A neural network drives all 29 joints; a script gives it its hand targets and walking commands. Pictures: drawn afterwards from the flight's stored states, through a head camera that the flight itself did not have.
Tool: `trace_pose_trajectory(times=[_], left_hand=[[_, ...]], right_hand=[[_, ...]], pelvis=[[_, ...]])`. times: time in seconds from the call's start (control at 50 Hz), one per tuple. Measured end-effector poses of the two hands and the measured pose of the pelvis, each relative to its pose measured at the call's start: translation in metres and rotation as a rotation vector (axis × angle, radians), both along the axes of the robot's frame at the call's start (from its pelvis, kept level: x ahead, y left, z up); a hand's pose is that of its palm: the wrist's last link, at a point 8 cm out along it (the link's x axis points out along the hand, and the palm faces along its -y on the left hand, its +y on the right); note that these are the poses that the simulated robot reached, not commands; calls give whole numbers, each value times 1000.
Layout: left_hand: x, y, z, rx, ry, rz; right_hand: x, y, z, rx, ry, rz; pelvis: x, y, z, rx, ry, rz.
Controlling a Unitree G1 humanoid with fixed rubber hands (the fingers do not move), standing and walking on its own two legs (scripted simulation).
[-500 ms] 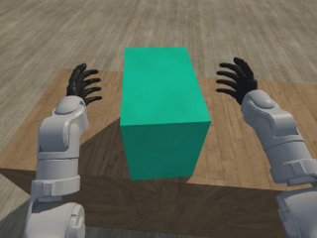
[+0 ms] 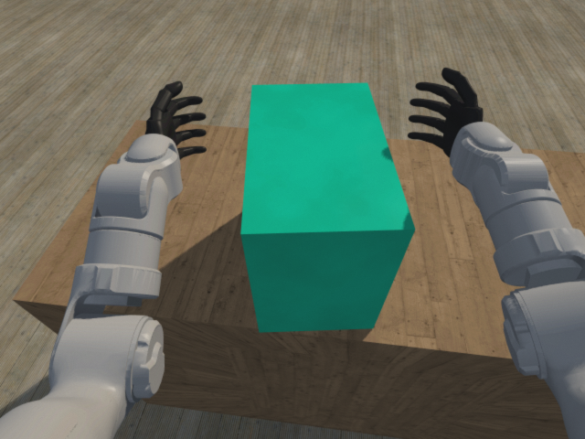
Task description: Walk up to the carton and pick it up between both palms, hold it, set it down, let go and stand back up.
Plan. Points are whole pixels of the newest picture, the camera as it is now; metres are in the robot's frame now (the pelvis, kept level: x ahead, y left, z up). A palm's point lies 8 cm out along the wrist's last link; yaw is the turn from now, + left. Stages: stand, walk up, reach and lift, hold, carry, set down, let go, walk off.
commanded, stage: reach and lift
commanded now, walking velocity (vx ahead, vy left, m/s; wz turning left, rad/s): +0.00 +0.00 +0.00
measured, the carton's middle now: (313, 208) +0.46 +0.05 +0.06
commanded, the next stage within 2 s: none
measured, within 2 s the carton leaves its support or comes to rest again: neither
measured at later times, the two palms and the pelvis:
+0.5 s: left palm (195, 205) +0.40 +0.21 +0.10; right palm (421, 194) +0.46 -0.11 +0.10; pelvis -0.01 -0.01 +0.00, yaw +0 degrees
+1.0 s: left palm (217, 208) +0.40 +0.18 +0.09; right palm (414, 201) +0.45 -0.10 +0.10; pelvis -0.01 +0.00 +0.00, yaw -1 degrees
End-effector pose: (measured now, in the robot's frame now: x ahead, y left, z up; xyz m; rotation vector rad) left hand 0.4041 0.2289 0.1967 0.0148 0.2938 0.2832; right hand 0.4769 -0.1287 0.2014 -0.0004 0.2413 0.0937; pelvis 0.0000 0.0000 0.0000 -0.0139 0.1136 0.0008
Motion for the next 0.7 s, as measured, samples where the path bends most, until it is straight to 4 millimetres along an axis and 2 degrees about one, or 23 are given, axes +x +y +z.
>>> trace_pose_trajectory(times=[0.06, 0.18, 0.24, 0.32, 0.46, 0.6, 0.7], left_hand=[[-4, -1, -18, -5, 20, -3], [-17, -6, -65, -31, 51, -5], [-21, -9, -80, -39, 47, 5], [-18, -14, -87, -33, 26, 19], [-9, -20, -92, -27, -1, 29], [-11, -25, -109, -36, -4, 30], [-10, -30, -111, -37, -26, 28]], right_hand=[[-2, -1, -14, -7, 19, -7], [-15, -1, -56, -14, 50, -13], [-20, 2, -74, -12, 51, -12], [-21, 11, -88, -9, 48, -6], [-17, 21, -95, -29, 40, -10], [-19, 22, -103, -47, 36, -27], [-21, 19, -104, -38, 29, -37]], pelvis=[[0, 1, 1, 1, -16, 3], [-2, 0, 0, 3, -25, 2], [-5, -1, -1, 1, -3, -1], [-10, -2, -3, 0, 43, -5], [-12, -5, -4, 2, 81, -8], [-6, -6, -4, 3, 77, 0], [-6, -6, -4, 2, 74, 0]])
